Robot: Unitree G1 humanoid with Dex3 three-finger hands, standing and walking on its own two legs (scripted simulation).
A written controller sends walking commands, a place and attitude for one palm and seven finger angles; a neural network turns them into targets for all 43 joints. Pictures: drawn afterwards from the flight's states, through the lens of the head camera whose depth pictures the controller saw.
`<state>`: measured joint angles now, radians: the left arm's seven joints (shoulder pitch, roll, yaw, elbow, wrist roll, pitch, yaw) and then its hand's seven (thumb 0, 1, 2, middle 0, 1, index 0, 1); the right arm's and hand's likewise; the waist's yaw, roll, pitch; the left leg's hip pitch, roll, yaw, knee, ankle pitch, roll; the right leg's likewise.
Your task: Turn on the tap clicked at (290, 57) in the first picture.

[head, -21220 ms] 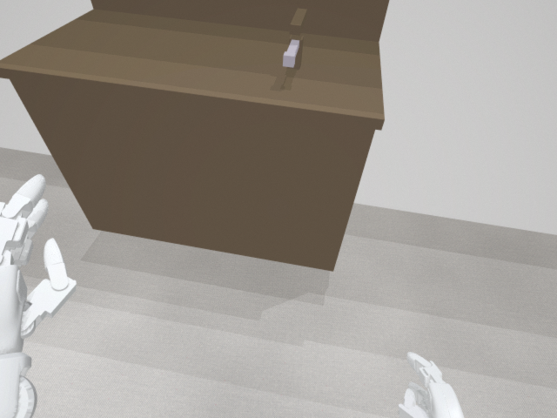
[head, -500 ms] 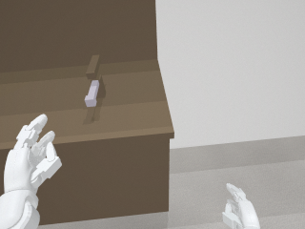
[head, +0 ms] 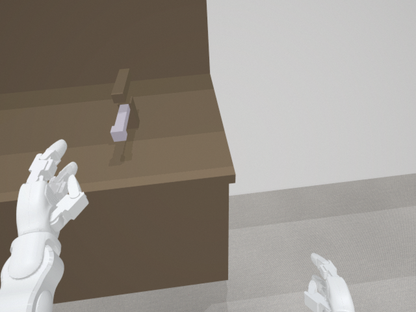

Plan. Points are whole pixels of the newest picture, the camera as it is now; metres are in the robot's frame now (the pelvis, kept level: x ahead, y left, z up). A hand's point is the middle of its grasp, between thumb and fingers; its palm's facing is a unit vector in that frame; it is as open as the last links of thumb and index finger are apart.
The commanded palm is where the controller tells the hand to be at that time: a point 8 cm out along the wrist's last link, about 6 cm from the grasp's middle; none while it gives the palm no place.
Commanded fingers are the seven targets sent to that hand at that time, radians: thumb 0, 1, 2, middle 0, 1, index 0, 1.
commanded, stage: reach beside the lever's end, fingers flat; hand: left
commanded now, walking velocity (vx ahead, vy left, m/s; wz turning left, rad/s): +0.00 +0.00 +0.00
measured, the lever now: (119, 133) +0.44 +0.28 +0.12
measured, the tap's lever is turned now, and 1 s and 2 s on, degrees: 0 0 1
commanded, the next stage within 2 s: push the lever round in 1.78 s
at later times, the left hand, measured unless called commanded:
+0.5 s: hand (89, 172) +0.29 +0.26 +0.15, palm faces +0.44 -0.90 -0.06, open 7.5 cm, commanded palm +0.25 +0.31 +0.15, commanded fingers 0.00 0.90 0.90 -0.18 -0.23 -0.18 -0.23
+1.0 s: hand (103, 153) +0.36 +0.27 +0.14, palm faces +0.47 -0.88 -0.08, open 7.7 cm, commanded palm +0.32 +0.31 +0.13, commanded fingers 0.00 0.90 0.90 -0.16 -0.17 -0.16 -0.17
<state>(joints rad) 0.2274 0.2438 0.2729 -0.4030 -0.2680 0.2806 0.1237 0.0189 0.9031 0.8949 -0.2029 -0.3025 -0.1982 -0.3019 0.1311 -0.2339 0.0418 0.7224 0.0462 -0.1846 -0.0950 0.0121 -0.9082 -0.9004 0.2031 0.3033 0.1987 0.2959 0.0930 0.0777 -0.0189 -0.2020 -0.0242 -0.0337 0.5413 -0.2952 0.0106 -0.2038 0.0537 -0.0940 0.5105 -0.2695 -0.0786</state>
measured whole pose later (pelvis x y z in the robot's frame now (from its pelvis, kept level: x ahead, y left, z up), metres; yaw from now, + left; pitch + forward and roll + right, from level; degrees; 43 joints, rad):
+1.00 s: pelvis +0.01 +0.01 +0.00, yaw -1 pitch +1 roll +0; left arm -0.26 0.29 0.34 0.24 -0.16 0.16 0.15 0.02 0.90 0.89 -0.17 -0.20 -0.16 -0.20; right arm 0.19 -0.24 0.02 0.74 0.04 -0.11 -0.11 0.01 -0.91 -0.90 0.20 0.30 0.20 0.30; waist 0.04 0.05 -0.02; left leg -0.25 -0.03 -0.01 0.51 -0.28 0.02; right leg -0.26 0.05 -0.07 0.49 -0.25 -0.07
